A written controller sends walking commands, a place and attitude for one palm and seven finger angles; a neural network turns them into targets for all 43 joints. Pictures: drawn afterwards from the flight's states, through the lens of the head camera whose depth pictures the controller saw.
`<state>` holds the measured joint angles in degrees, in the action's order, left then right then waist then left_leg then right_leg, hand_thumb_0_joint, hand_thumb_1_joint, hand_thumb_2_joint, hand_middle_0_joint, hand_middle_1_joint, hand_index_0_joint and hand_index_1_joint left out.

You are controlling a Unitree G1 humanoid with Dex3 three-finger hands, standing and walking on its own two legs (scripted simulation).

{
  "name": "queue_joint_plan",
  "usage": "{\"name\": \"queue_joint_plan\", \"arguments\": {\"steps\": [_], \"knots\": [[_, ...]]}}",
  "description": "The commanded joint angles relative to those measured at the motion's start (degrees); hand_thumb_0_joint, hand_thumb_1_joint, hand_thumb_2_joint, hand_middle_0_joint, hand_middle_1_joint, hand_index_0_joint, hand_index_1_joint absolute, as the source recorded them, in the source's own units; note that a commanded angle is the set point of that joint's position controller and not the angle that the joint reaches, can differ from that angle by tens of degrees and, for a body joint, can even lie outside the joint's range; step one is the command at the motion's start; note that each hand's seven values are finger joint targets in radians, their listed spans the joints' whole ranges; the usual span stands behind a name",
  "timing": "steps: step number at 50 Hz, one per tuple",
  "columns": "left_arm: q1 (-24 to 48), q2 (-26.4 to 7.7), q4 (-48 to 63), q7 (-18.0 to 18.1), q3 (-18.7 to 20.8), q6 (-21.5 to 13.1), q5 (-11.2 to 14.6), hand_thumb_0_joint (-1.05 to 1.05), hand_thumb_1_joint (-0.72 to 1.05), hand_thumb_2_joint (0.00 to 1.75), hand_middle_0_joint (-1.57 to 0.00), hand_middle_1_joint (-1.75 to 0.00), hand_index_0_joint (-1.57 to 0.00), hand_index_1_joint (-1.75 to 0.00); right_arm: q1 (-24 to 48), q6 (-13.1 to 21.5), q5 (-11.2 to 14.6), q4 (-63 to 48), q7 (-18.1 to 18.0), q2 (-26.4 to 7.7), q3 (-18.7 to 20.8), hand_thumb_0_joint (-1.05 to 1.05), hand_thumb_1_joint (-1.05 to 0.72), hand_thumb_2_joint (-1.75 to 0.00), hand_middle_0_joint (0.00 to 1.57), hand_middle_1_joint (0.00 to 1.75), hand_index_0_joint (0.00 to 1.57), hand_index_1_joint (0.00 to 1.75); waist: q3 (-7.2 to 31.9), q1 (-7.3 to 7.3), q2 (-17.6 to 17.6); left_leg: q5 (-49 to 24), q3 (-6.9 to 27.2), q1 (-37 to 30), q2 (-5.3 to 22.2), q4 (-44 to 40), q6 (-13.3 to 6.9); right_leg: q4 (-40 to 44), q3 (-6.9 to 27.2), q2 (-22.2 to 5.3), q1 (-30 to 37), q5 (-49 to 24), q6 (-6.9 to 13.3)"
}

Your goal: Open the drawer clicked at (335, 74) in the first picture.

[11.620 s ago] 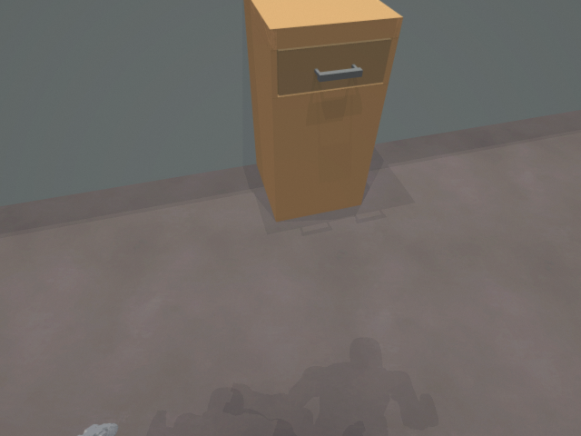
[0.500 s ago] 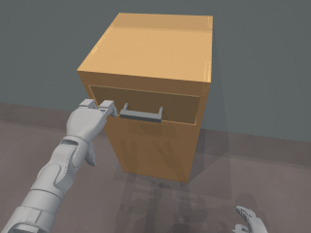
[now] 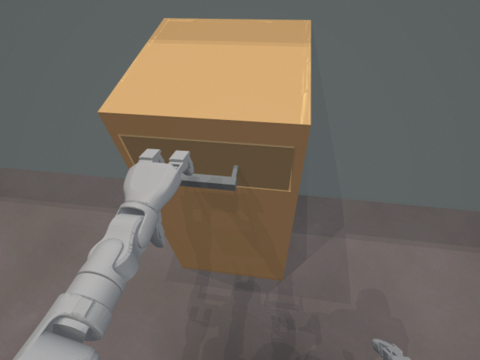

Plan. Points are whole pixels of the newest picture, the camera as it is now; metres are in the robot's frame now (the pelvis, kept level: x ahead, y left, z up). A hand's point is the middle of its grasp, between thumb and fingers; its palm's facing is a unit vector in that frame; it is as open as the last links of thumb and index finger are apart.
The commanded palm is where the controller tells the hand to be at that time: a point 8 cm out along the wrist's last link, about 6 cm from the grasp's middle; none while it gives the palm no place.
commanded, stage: move the hooked fingers above the handle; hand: left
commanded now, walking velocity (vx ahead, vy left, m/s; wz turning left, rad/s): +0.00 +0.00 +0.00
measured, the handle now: (205, 174) +0.51 +0.12 -0.04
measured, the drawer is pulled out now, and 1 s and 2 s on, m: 0.00 0.00 0.00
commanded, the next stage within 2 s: lower the fingers behind the handle in 1.32 s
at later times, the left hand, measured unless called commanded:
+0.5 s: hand (193, 182) +0.43 +0.13 +0.02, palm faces -0.03 -0.03 -1.00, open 13.8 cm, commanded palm +0.42 +0.14 +0.08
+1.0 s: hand (190, 181) +0.44 +0.14 +0.01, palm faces -0.05 -0.04 -1.00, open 13.8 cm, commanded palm +0.43 +0.14 +0.07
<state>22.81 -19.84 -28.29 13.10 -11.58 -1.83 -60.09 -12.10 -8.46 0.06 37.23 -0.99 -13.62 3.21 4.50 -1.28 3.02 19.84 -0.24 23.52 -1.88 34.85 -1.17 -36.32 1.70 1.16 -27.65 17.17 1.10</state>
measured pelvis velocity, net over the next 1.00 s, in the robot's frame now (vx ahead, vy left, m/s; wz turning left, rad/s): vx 0.00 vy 0.00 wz -0.01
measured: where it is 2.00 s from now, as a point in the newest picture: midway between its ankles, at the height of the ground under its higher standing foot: outside the picture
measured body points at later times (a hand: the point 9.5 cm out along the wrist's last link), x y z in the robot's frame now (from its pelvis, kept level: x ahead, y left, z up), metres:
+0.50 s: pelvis +0.00 +0.00 -0.01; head +0.06 -0.03 +0.44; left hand +0.43 +0.13 +0.07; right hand +0.07 -0.27 -0.15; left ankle -0.03 +0.11 -0.72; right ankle +0.01 -0.11 -0.73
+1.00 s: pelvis +0.00 +0.00 -0.01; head +0.06 -0.01 +0.43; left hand +0.44 +0.14 +0.06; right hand +0.04 -0.26 -0.15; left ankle -0.03 +0.11 -0.73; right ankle +0.01 -0.11 -0.73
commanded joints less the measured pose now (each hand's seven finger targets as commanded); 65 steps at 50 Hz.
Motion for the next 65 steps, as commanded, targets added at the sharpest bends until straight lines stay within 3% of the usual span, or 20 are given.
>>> {"name": "queue_joint_plan", "arguments": {"steps": [1,5,10,15,18,20,21,23,27,29,31,35,40,44,50,51,54,57,61,65], "knots": [[25.43,-6.69,8.24,3.48,3.49,-0.02,0.14,0.00,-0.50,0.30,-0.30,-1.20,-0.30,-1.20,1.09,1.78,0.16,-6.75,-0.29,-6.12,1.90,0.00,-0.90,-0.90,0.20,0.30,0.20,0.30,18.32,1.66,-4.06,-20.31,-1.13,-5.39,-0.20,-2.30,-0.33,2.69,-0.89,0.18,10.35,-17.90,1.81],[29.26,-7.60,0.15,4.00,4.26,0.64,-0.86,0.00,-0.50,0.30,-0.30,-1.20,-0.30,-1.20,0.17,1.44,0.23,-6.05,-0.53,-6.39,1.67,0.00,-0.90,-0.90,0.20,0.30,0.20,0.30,16.47,1.90,-6.16,-17.14,-1.39,-2.43,-0.44,-2.33,-0.47,2.71,-0.97,0.11,9.37,-15.62,1.76],[32.55,-8.50,-2.84,5.40,5.64,0.09,-1.26,0.00,-0.50,0.30,-0.30,-1.20,-0.30,-1.20,-1.32,1.42,-0.23,-5.94,-0.68,-6.25,1.98,0.00,-0.90,-0.90,0.20,0.30,0.20,0.30,21.27,1.83,-5.41,-19.58,-1.69,-1.67,-0.58,-1.12,-0.59,1.36,-0.59,-0.01,11.42,-19.60,1.72],[34.91,-7.91,-8.64,6.73,5.30,0.62,-1.69,0.00,-0.50,0.30,-0.30,-1.20,-0.30,-1.20,-2.39,1.60,-0.13,-5.26,-0.73,-6.53,2.08,0.00,-0.90,-0.90,0.20,0.30,0.20,0.30,19.63,3.18,-7.13,-17.14,-2.02,1.30,-0.66,-0.63,-0.80,1.59,-0.19,0.00,9.95,-18.62,1.43],[39.04,-4.68,-7.80,7.44,2.70,0.32,-1.80,0.00,-0.50,0.30,-0.30,-1.20,-0.30,-1.20,-3.94,2.01,-0.42,-4.49,-0.38,-6.35,2.79,0.00,-0.90,-0.90,0.20,0.30,0.20,0.30,22.78,4.22,-4.08,-18.90,-2.02,-0.81,-0.55,0.41,-0.74,0.92,-0.48,0.18,8.54,-19.64,1.62],[40.17,-6.11,-8.51,7.90,4.24,-0.18,-1.73,0.00,-0.50,0.30,-0.30,-1.20,-0.30,-1.20,-5.07,2.10,-0.57,-3.91,-0.30,-6.52,3.13,0.00,-0.90,-0.90,0.20,0.30,0.20,0.30,24.80,4.43,-5.38,-20.00,-1.75,-0.57,-0.52,1.01,-0.84,0.36,-0.33,0.27,9.46,-21.06,1.53],[40.65,-4.06,-9.59,8.07,2.50,-0.03,-1.44,0.00,-0.50,0.30,-0.30,-1.20,-0.30,-1.20,-5.21,2.09,-0.62,-3.86,-0.27,-6.42,2.99,0.00,-0.90,-0.90,0.20,0.30,0.20,0.30,24.44,5.01,-5.27,-19.64,-1.77,-0.07,-0.63,1.18,-0.84,0.35,-0.46,0.26,8.85,-21.11,1.46],[42.74,-4.20,-12.29,8.90,2.63,0.49,-1.74,0.00,-0.50,0.30,-0.30,-1.20,-0.30,-1.20,-5.89,2.24,-0.57,-2.87,-0.21,-6.66,3.00,0.00,-0.90,-0.90,0.20,0.30,0.20,0.30,21.68,5.96,-5.62,-17.73,-1.71,1.36,-0.46,1.27,-0.83,0.53,-0.69,0.39,6.43,-19.02,1.45],[46.03,-4.70,-13.64,10.90,3.48,1.13,-2.41,0.00,-0.50,0.30,-0.30,-1.20,-0.30,-1.20,-6.92,2.40,-1.09,-2.26,0.13,-6.62,3.29,0.00,-0.90,-0.90,0.20,0.30,0.20,0.30,25.44,5.86,-3.50,-18.60,-1.93,1.55,-0.51,2.12,-0.74,-0.56,-0.66,0.49,6.53,-19.55,1.60],[45.37,-6.52,-17.68,11.58,5.57,2.36,-2.44,0.00,-0.50,0.30,-0.30,-1.20,-0.30,-1.20,-7.49,2.32,-1.13,-1.84,0.19,-7.02,3.13,0.00,-0.90,-0.90,0.20,0.30,0.20,0.30,24.74,5.90,-5.47,-18.63,-1.71,3.54,-0.53,2.21,-0.72,-0.95,-0.87,0.72,7.03,-20.05,1.64],[46.83,-4.99,-20.21,12.02,3.80,3.81,-2.48,0.00,-0.50,0.30,-0.30,-1.20,-0.30,-1.20,-7.74,2.33,-0.99,-1.77,0.17,-7.12,2.90,0.00,-0.90,-0.90,0.20,0.30,0.20,0.30,23.37,6.89,-5.79,-16.70,-2.01,4.90,-0.41,2.15,-0.79,-0.71,-0.93,0.71,5.47,-18.51,1.41],[45.09,-10.23,-19.60,11.46,7.83,4.57,-2.32,0.00,-0.50,0.30,-0.30,-1.20,-0.30,-1.20,-8.21,2.15,-1.06,-2.85,-0.14,-7.47,2.82,0.00,-0.90,-0.90,0.20,0.30,0.20,0.30,28.30,5.13,-4.61,-18.59,-2.56,5.12,-0.55,2.14,-1.02,-1.32,0.02,0.47,10.40,-22.16,1.36],[42.93,-10.56,-19.90,10.18,7.81,4.29,-2.07,0.00,-0.50,0.30,-0.30,-1.20,-0.30,-1.20,-8.01,2.16,-0.53,-3.49,-0.69,-7.70,2.58,0.00,-0.90,-0.90,0.20,0.30,0.20,0.30,24.34,5.14,-6.73,-16.31,-2.91,6.29,-0.26,0.93,-1.17,0.06,0.05,0.34,10.08,-20.08,1.11],[44.88,-5.07,-15.60,9.20,3.42,1.23,-1.95,0.00,-0.50,0.30,-0.30,-1.20,-0.30,-1.20,-8.23,3.00,-0.55,-3.79,-0.65,-7.21,3.12,0.00,-0.90,-0.90,0.20,0.30,0.20,0.30,24.21,6.48,-4.69,-17.07,-2.32,2.81,0.04,1.38,-1.10,0.25,-0.70,0.53,6.88,-18.17,1.47],[47.64,-4.43,-12.62,10.93,3.38,-1.35,-2.07,0.00,-0.50,0.30,-0.30,-1.20,-0.30,-1.20,-9.15,3.39,-1.11,-2.34,0.10,-7.19,3.69,0.00,-0.90,-0.90,0.20,0.30,0.20,0.30,25.57,6.87,-3.00,-19.00,-0.95,-0.38,0.35,2.80,-0.73,-0.97,-1.59,0.96,2.73,-16.29,1.77],[47.30,-2.03,-14.24,11.38,1.48,-0.71,-2.08,0.00,-0.50,0.30,-0.30,-1.20,-0.30,-1.20,-8.68,3.27,-1.16,-2.19,0.34,-7.05,3.61,0.00,-0.90,-0.90,0.20,0.30,0.20,0.30,23.92,7.51,-2.41,-18.55,-0.95,-0.29,0.32,2.99,-0.63,-0.88,-1.91,1.12,1.14,-15.63,1.81],[49.54,-5.94,-16.17,13.09,4.64,1.23,-2.86,0.00,-0.50,0.30,-0.30,-1.20,-0.30,-1.20,-8.36,2.79,-1.18,-1.61,0.56,-7.50,3.20,0.00,-0.90,-0.90,0.20,0.30,0.20,0.30,23.33,6.87,-2.66,-17.87,-0.57,1.64,0.23,2.77,-0.32,-1.68,-2.22,1.23,0.88,-14.33,2.13],[49.81,-0.80,-16.59,13.36,0.92,3.66,-3.01,0.00,-0.50,0.30,-0.30,-1.20,-0.30,-1.20,-7.83,2.32,-1.27,-2.04,1.27,-7.12,3.46,0.00,-0.90,-0.90,0.20,0.30,0.20,0.30,24.99,7.01,-0.70,-20.61,-0.32,-1.26,0.76,3.22,0.14,-2.30,-3.03,1.46,-0.85,-14.69,2.25],[48.60,-1.49,-20.12,11.45,1.48,6.08,-1.88,0.00,-0.50,0.30,-0.30,-1.20,-0.30,-1.20,-7.81,1.35,-1.04,-2.49,0.99,-7.55,3.01,0.00,-0.90,-0.90,0.20,0.30,0.20,0.30,24.15,7.28,-5.65,-19.95,-0.83,0.72,0.76,2.63,-0.34,-1.66,-2.55,1.32,2.07,-16.72,1.74],[47.54,-2.96,-18.74,9.93,2.40,5.15,-2.09,0.00,-0.50,0.30,-0.30,-1.20,-0.30,-1.20,-7.48,1.38,-0.92,-3.73,0.25,-7.46,2.70,0.00,-0.90,-0.90,0.20,0.30,0.20,0.30,25.09,6.21,-4.75,-19.70,-1.12,0.98,0.61,2.29,-0.63,-1.57,-1.83,1.01,3.91,-17.37,1.80]]}}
